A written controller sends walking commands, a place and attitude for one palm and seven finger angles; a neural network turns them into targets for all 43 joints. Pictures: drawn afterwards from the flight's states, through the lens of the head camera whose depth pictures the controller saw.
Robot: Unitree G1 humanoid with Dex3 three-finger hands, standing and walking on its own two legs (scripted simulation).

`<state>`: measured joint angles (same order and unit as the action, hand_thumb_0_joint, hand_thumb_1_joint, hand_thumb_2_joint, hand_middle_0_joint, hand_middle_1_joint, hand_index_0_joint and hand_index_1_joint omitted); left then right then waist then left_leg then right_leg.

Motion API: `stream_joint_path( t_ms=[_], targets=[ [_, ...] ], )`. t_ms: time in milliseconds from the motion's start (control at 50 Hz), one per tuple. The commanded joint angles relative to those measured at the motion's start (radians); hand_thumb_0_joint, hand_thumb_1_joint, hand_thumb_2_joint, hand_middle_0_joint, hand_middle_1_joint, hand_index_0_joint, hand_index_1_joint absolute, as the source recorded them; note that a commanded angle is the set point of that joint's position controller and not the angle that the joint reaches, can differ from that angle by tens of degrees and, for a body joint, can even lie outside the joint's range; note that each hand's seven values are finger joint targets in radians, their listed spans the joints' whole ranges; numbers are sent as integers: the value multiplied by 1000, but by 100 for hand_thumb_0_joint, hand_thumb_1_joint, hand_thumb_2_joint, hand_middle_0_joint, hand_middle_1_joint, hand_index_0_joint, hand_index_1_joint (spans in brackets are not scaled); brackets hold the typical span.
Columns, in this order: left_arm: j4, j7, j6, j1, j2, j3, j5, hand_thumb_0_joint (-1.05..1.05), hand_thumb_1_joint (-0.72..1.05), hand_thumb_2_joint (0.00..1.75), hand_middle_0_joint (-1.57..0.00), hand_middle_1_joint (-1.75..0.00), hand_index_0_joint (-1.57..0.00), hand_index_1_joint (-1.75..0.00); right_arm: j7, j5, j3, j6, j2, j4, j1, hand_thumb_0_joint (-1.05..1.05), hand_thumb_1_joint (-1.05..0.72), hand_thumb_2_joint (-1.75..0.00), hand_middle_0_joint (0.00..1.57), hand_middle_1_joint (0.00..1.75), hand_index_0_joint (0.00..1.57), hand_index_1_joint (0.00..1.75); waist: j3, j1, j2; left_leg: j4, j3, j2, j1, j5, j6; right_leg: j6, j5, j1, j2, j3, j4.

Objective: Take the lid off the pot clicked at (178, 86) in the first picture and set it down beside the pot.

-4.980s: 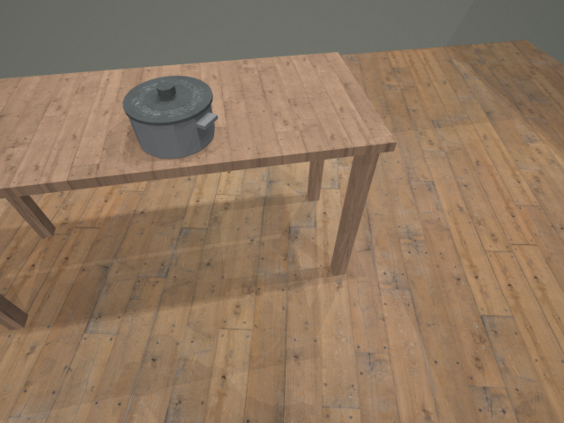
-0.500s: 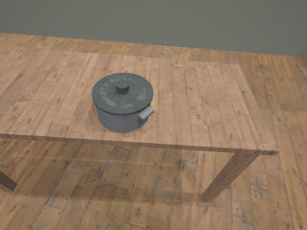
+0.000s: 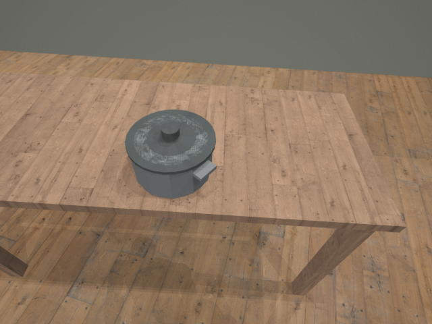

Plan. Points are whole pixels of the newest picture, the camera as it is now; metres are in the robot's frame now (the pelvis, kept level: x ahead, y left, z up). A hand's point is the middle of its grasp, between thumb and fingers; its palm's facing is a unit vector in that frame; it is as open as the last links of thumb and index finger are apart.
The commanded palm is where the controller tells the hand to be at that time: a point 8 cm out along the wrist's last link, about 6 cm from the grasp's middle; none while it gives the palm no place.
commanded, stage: come to a stop and stand still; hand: left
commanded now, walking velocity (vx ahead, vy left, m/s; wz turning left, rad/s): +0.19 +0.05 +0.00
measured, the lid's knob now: (170, 130) +0.50 +0.15 +0.07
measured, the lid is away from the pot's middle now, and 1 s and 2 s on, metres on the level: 0.00 0.00 0.00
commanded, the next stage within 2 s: look again from close up in 1.94 s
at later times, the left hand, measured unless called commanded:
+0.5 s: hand out of the picture +0.14 +0.19 -0.17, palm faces +0.06 -0.97 -0.23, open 7.4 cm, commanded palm none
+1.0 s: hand out of the picture +0.05 +0.22 -0.15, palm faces +0.02 -0.95 -0.30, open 7.4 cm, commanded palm none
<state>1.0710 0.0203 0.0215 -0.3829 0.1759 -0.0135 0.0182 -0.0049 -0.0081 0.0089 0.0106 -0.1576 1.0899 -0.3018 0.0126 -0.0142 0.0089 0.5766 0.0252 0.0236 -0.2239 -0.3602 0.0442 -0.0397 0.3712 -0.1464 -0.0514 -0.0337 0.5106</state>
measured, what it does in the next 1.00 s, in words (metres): steps on the spot: right foot, then left foot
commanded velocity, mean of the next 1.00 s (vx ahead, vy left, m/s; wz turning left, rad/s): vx -0.07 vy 0.00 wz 0.00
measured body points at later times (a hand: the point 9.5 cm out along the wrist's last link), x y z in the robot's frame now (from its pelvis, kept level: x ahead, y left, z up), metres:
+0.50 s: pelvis +0.07 +0.00 +0.00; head +0.11 +0.00 +0.44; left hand +0.14 +0.24 -0.15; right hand +0.09 -0.22 -0.16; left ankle -0.01 +0.09 -0.71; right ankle +0.12 -0.12 -0.73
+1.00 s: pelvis +0.03 +0.01 +0.00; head +0.03 -0.02 +0.45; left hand +0.05 +0.27 -0.13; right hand +0.10 -0.22 -0.16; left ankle +0.04 +0.11 -0.73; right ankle +0.06 -0.12 -0.73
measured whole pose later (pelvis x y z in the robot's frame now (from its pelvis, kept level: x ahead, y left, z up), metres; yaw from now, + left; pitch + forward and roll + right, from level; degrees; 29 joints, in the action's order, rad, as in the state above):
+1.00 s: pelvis +0.03 +0.01 +0.00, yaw +0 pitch -1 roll +1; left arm 1.01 0.03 -0.03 -0.31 0.20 0.00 0.02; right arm -0.01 -0.02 0.02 -0.01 -0.20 0.92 -0.26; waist 0.01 0.00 -0.06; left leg 0.52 0.12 0.01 -0.23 -0.28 0.04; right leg -0.01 0.27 -0.29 -0.05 -0.01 0.57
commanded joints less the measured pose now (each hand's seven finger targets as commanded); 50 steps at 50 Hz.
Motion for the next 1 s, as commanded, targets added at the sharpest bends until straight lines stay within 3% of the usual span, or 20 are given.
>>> stream_joint_path(
  t_ms=[0,40,60,80,100,120,200,340,360,400,420,480,540,620,640,660,700,780,920,980],
  targets=[
    [-10,14,19,-132,164,-44,3,0,90,90,-20,-30,-20,-30,-9,-4,23,34,-78,-83,29,0,-90,-90,20,30,20,30,55,-28,180,77,50,-11,-204,29,-4,200,-316,126,-212,226,-139],
    [-20,17,18,-83,151,-45,6,0,90,90,-20,-30,-20,-30,-9,-4,19,39,-67,-68,-1,0,-90,-90,20,30,20,30,70,10,104,-45,52,-18,-75,75,2,183,-422,38,-180,152,-61],
    [-35,15,16,-28,125,-37,2,0,90,90,-20,-30,-20,-30,-11,-4,18,46,-81,-37,-76,0,-90,-90,20,30,20,30,48,53,9,-148,-3,-48,92,268,21,136,-539,-56,-96,44,89],
    [-55,13,20,9,82,-20,0,0,90,90,-20,-30,-20,-30,-24,-9,30,53,-139,7,-201,0,-90,-90,20,30,20,30,-16,94,-143,-119,-172,-180,301,740,85,73,-471,-218,5,-60,310],
    [-83,19,29,79,60,-4,-12,0,90,90,-20,-30,-20,-30,-39,-4,31,54,-165,30,-290,0,-90,-90,20,30,20,30,-10,117,-280,-158,-307,-305,435,1302,164,44,136,-412,59,-57,464],
    [-82,27,17,106,78,-11,-11,0,90,90,-20,-30,-20,-30,-51,-5,17,44,-147,44,-268,0,-90,-90,20,30,20,30,20,90,-255,-135,-279,-325,418,1474,177,43,254,-449,20,28,535],
    [-78,21,-17,98,45,-13,-8,0,90,90,-20,-30,-20,-30,-51,-8,16,33,-115,-29,-58,0,-90,-90,20,30,20,30,100,7,-75,-201,-142,-269,204,1123,126,35,139,-309,-23,11,351],
    [-78,22,-19,0,84,-40,-5,0,90,90,-20,-30,-20,-30,-50,14,40,17,-120,-59,1,0,-90,-90,20,30,20,30,-16,-48,-83,-44,-85,-180,154,973,-2,68,-398,-26,-11,-5,-18],
    [-71,28,-12,-33,118,-48,-3,0,90,90,-20,-30,-20,-30,-50,19,44,12,-107,-68,-12,0,-90,-90,20,30,20,30,-53,-48,1,40,-64,-116,71,789,-37,115,-773,69,-78,90,17],
    [-77,32,-6,-18,175,-50,1,0,90,90,-20,-30,-20,-30,-44,30,47,-5,-51,-62,-83,0,-90,-90,20,30,20,30,-102,-11,163,192,-16,3,-76,-30,-68,274,-1248,168,-310,223,10],
    [-92,36,-6,8,172,-51,4,0,90,90,-20,-30,-20,-30,-46,31,44,-13,-28,-61,-73,0,-90,-90,20,30,20,30,-67,-6,220,234,-20,-6,-107,-259,-66,315,-1233,122,-351,247,-27],
    [-138,39,-18,130,151,-47,12,0,90,90,-20,-30,-20,-30,-36,24,40,-26,-15,-55,-58,0,-90,-90,20,30,20,30,-21,26,220,181,-25,-41,-53,-204,-63,275,-891,-45,-278,193,-68],
    [-153,32,-28,153,157,-45,-2,0,90,90,-20,-30,-20,-30,-25,16,38,-17,-14,-32,-124,0,-90,-90,20,30,20,30,-49,57,88,-118,36,-36,92,122,-66,173,-608,-125,-200,130,5],
    [-149,31,-60,131,72,-33,-2,0,90,90,-20,-30,-20,-30,-18,-5,37,1,-85,-114,71,0,-90,-90,20,30,20,30,77,-15,-219,-315,-158,-266,-184,277,75,32,27,-65,-10,4,199],
    [-139,30,-68,111,76,-33,3,0,90,90,-20,-30,-20,-30,-20,-5,34,3,-83,-126,107,0,-90,-90,20,30,20,30,103,-29,-205,-329,-151,-262,-224,250,89,33,55,-58,-13,23,256],
    [-91,50,-43,17,119,-15,-2,0,90,90,-20,-30,-20,-30,-18,10,52,13,-196,-176,139,0,-90,-90,20,30,20,30,-55,-36,-261,-88,-66,-248,0,705,48,63,-60,-138,-37,49,201],
    [-137,32,-33,113,140,-30,-8,0,90,90,-20,-30,-20,-30,-17,-10,50,0,-145,-215,94,0,-90,-90,20,30,20,30,-109,-9,-328,-118,-98,-217,93,655,35,76,-63,-186,5,-1,180],
    [-124,23,-18,93,103,-4,2,0,90,90,-20,-30,-20,-30,-20,-3,29,0,-113,-231,30,0,-90,-90,20,30,20,30,54,12,26,-110,-86,-151,-39,243,10,98,-146,-188,-42,98,-25],
    [-124,12,-27,89,127,-5,3,0,90,90,-20,-30,-20,-30,-7,-11,28,-1,-145,-220,23,0,-90,-90,20,30,20,30,107,16,-9,-260,-98,-139,-91,-133,4,83,45,-220,-29,98,-65],
    [-120,11,-18,68,133,-3,3,0,90,90,-20,-30,-20,-30,-4,-11,23,-2,-136,-209,8,0,-90,-90,20,30,20,30,93,18,15,-238,-72,-118,-70,-106,1,88,74,-230,-44,133,-109]
  ],
)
